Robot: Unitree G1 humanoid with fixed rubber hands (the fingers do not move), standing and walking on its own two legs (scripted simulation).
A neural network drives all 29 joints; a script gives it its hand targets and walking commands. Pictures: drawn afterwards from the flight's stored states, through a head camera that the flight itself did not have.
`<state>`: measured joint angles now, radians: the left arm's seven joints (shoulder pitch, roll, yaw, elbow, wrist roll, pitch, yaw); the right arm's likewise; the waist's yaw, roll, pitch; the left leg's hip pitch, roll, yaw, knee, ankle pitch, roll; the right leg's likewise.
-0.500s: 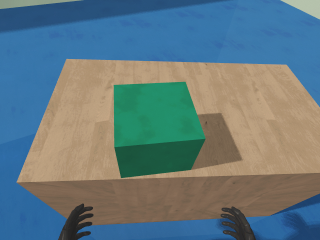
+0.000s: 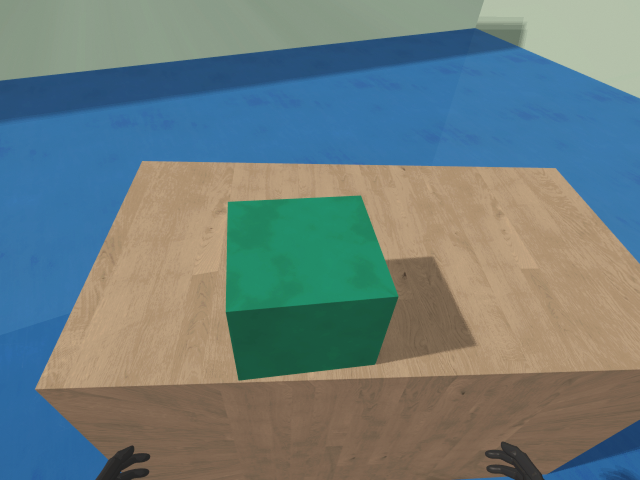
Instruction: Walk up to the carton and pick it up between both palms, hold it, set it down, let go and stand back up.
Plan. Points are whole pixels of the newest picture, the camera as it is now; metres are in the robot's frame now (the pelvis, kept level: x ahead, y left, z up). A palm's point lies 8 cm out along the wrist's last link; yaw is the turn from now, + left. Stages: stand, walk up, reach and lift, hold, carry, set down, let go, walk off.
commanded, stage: stand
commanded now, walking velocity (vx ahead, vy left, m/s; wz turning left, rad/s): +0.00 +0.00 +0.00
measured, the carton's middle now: (302, 284) +0.44 +0.04 -0.02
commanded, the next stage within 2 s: none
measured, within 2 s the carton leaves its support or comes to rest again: neither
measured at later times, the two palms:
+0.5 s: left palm out of the picture +0.09 +0.27 -0.11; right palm out of the picture +0.13 -0.28 -0.07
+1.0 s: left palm out of the picture +0.08 +0.28 -0.11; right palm out of the picture +0.13 -0.28 -0.08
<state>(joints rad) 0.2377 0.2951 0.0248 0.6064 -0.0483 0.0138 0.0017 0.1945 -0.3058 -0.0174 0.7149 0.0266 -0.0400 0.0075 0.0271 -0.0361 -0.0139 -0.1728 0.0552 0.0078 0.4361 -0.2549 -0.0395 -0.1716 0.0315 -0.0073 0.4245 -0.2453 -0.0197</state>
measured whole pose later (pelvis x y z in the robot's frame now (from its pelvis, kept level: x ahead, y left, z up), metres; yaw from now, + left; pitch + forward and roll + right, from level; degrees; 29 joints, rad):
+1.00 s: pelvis +0.00 +0.00 +0.00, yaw +0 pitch -1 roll +0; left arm 0.25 0.31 0.02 0.81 -0.05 -0.02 -0.01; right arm 0.23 -0.33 -0.02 0.71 0.03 -0.03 0.00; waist 0.03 -0.02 -0.03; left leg -0.17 0.06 0.01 0.44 -0.25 -0.04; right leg -0.17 0.03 -0.01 0.43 -0.24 -0.02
